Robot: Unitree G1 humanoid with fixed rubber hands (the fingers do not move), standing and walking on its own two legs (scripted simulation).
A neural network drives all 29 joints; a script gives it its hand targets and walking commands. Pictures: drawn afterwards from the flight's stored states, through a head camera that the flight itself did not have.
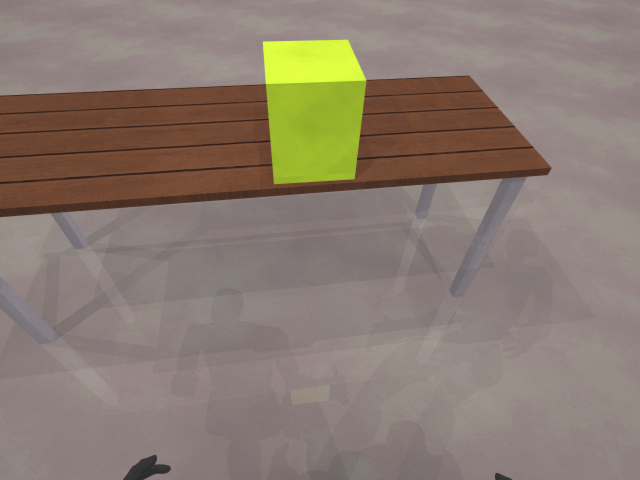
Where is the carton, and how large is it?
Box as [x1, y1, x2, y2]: [263, 40, 365, 183]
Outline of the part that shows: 347,40 263,42 274,183 354,178 365,79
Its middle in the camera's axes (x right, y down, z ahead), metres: -0.02 -0.31 +0.92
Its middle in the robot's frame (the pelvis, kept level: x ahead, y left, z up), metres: +0.90 +0.06 +0.00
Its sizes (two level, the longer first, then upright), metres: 0.210 0.200 0.250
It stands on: a table, 0.64 m high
